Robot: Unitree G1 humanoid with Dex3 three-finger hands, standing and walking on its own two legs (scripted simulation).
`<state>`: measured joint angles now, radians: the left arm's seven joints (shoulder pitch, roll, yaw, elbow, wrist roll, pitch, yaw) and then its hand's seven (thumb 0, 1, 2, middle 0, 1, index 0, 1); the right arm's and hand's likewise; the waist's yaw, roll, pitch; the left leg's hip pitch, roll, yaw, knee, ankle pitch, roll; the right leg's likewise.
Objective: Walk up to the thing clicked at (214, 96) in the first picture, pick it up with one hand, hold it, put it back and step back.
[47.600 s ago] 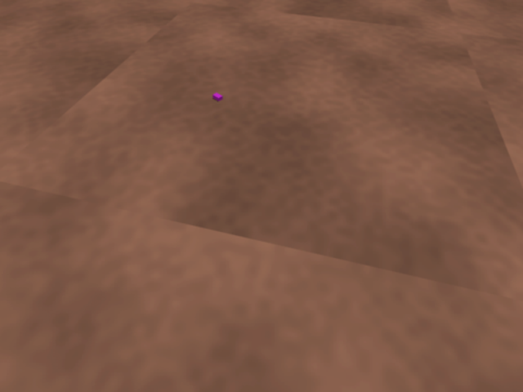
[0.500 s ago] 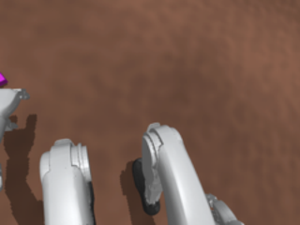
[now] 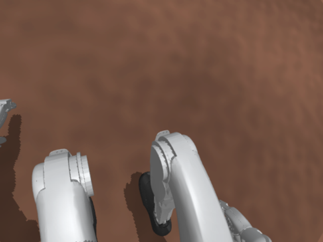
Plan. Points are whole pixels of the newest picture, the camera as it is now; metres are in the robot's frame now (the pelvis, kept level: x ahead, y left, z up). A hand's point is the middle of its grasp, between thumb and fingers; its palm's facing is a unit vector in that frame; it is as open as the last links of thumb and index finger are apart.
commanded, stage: withdraw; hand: left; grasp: from above
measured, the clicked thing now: out of the picture +0.52 +0.40 -0.29
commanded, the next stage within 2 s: home in 0.80 s
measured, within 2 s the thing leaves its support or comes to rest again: neither
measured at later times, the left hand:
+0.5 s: hand out of the picture +0.37 +0.33 -0.05, palm faces -0.53 -0.06 -0.85, open 7.4 cm
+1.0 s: hand out of the picture +0.39 +0.32 -0.07, palm faces -0.43 -0.02 -0.90, open 7.3 cm
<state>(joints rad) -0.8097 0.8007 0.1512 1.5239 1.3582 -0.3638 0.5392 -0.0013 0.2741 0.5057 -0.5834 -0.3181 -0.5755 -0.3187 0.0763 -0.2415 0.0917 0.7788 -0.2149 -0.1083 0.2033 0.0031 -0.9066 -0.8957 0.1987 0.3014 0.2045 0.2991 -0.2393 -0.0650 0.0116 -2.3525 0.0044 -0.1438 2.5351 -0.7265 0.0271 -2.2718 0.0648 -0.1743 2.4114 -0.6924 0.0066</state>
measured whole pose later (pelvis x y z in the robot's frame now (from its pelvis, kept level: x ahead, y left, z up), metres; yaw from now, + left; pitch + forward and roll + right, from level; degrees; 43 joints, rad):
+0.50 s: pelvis -0.01 +0.00 +0.09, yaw +5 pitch +35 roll -6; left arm -0.76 0.67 -0.04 1.19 1.16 -0.23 0.19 0.00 0.89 0.90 -0.22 -0.30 -0.22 -0.30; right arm 0.13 -0.27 0.00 0.71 -0.06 -0.01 0.11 0.00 -0.91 -0.90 0.20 0.30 0.21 0.30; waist -0.14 0.00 -0.17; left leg -2.14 0.00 -0.07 2.20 -0.67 0.02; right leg -2.09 0.06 -0.09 2.14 -0.66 0.00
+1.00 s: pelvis -0.02 +0.00 +0.07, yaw +5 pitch +34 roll -7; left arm -0.81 0.65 0.01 1.24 1.26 -0.27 0.33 0.00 0.89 0.90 -0.22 -0.31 -0.22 -0.30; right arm 0.16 -0.22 0.01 0.76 -0.10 -0.03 0.10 0.01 -0.91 -0.90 0.20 0.30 0.21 0.30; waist -0.15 0.02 -0.13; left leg -2.23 -0.01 -0.07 2.27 -0.64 0.03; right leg -2.16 0.04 -0.09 2.20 -0.64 0.01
